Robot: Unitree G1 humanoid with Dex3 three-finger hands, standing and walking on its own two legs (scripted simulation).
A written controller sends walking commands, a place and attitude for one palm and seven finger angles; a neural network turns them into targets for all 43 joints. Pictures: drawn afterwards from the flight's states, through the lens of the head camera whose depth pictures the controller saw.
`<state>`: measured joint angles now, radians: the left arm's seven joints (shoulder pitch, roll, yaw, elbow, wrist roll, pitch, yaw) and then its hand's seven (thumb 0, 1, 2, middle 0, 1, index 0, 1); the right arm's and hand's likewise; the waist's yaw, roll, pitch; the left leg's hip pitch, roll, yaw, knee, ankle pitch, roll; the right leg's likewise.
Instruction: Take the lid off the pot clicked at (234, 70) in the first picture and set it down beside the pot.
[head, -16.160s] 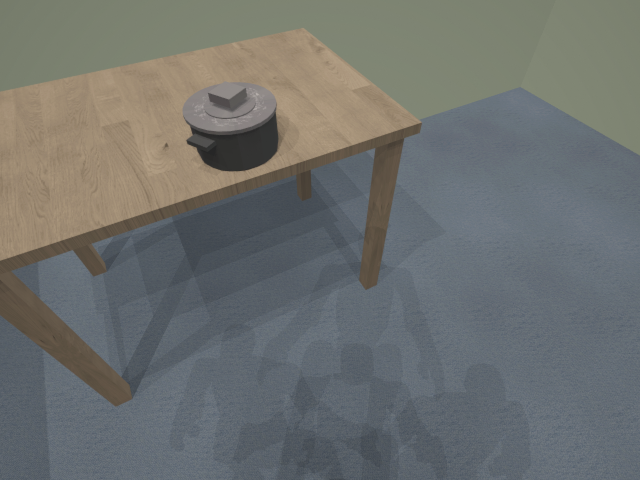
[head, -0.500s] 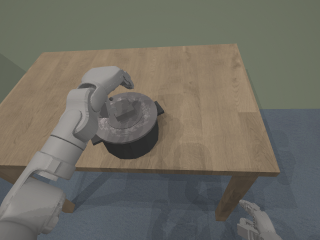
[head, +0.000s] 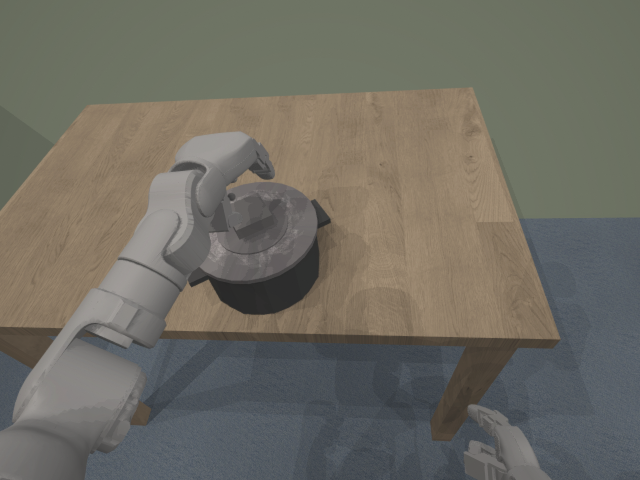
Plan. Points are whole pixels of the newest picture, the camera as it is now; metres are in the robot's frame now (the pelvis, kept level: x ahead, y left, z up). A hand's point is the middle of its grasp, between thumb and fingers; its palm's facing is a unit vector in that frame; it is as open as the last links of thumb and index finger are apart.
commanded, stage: lower the open fingers around the knob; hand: left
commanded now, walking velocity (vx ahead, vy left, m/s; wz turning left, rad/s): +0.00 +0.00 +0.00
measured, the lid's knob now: (248, 215) +0.45 +0.12 +0.08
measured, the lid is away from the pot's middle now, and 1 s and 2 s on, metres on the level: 0.00 0.00 0.00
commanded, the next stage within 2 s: close the fingers and squeeze the knob in 0.74 s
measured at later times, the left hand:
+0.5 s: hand (242, 219) +0.42 +0.12 +0.10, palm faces -0.32 -0.07 -0.94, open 9.9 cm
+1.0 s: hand (237, 223) +0.42 +0.13 +0.10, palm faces -0.30 -0.08 -0.95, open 9.9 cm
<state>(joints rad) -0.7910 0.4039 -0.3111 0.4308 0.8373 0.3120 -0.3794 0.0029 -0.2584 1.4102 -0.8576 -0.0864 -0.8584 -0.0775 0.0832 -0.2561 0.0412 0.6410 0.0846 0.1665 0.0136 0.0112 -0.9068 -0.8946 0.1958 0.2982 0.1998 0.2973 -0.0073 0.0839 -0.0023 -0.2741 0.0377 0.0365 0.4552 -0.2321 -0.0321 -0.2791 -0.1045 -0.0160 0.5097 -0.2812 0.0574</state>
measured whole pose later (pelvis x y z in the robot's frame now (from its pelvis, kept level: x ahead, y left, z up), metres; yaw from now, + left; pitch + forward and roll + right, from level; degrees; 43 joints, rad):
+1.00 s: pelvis +0.00 +0.00 +0.00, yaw +0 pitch +4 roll +1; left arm -0.69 0.38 -0.33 0.44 0.85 0.29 -0.31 0.00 -0.19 1.29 -0.76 -0.30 -0.75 -0.29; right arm 0.09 -0.26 0.02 0.64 0.08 0.17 0.01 0.01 -0.91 -0.89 0.19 0.30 0.20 0.30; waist -0.01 0.08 -0.01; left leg -0.29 0.04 0.04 0.47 -0.25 -0.03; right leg -0.29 -0.10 -0.01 0.51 -0.29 0.06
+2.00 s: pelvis +0.00 +0.00 +0.00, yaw +0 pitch +4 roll +1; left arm -0.74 0.37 -0.33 0.51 0.85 0.27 -0.33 0.00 0.01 0.98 -0.61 -0.85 -0.68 -0.88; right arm 0.09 -0.26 0.03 0.65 0.09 0.17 -0.01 0.01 -0.91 -0.89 0.20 0.30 0.20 0.30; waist -0.01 0.07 -0.01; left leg -0.29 0.05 0.03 0.47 -0.24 -0.04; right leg -0.29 -0.09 -0.02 0.51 -0.29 0.05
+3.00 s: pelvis +0.00 +0.00 +0.00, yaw +0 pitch +3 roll +1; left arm -0.79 0.42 -0.35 0.39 0.83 0.34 -0.41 0.04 0.00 1.01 -0.63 -0.83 -0.75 -0.90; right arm 0.05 -0.26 0.03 0.64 0.08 0.15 0.00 0.01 -0.91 -0.89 0.20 0.30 0.20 0.30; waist 0.00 0.09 0.01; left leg -0.26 0.04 0.03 0.45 -0.23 -0.03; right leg -0.26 -0.10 -0.02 0.49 -0.27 0.06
